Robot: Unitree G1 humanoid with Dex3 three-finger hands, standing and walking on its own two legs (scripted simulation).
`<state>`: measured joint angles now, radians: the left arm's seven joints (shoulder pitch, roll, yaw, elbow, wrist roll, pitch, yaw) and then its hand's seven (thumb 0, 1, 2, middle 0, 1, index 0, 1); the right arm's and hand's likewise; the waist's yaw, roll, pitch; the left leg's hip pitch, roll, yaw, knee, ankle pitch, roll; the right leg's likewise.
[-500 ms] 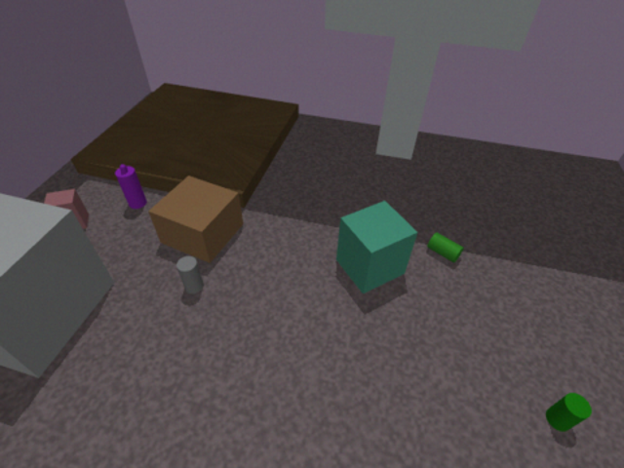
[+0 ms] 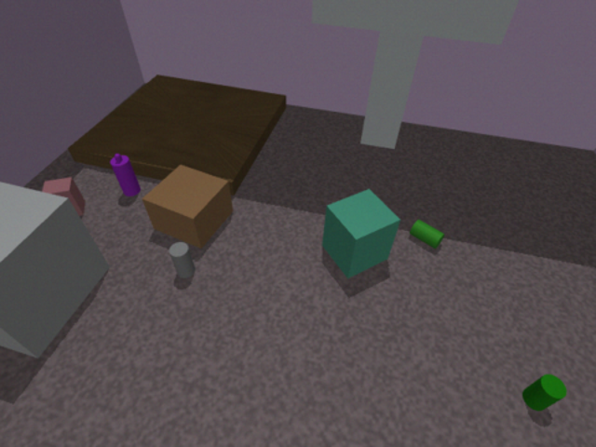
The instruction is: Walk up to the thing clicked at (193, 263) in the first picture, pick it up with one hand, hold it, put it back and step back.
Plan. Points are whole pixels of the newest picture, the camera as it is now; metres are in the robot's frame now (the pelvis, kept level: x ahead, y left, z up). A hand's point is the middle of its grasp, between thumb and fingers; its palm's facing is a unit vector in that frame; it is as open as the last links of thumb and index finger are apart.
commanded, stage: stand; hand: left
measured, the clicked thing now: (182, 260) +0.95 +0.43 -0.71
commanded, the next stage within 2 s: walk up in 0.62 s
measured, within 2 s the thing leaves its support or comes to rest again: neither
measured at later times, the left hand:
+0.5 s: hand out of the picture +0.08 +0.25 -0.15, palm faces -0.03 -0.94 -0.34, open 7.4 cm
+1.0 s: hand out of the picture +0.07 +0.38 -0.18, palm faces +0.12 -0.92 -0.38, open 7.4 cm
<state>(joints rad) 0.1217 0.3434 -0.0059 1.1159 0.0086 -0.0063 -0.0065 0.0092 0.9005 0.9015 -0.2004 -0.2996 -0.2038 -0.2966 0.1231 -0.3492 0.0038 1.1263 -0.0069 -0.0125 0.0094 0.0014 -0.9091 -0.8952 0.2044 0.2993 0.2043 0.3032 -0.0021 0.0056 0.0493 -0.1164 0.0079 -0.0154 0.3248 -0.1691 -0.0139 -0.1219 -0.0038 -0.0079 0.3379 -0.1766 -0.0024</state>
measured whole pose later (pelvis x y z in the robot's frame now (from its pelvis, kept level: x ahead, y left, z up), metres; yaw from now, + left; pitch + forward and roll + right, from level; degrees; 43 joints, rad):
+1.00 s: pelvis +0.09 +0.08 -0.03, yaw +7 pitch -3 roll +0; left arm 0.30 0.47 0.10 0.98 0.04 -0.02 -0.05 0.01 0.90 0.90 -0.20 -0.30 -0.20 -0.30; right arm 0.26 -0.43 -0.11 0.96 -0.04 -0.04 0.09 0.00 -0.91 -0.90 0.20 0.30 0.20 0.30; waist 0.03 -0.05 0.07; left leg -0.39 0.05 0.05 0.66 -0.21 0.00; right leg -0.07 -0.15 -0.08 0.65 -0.48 -0.02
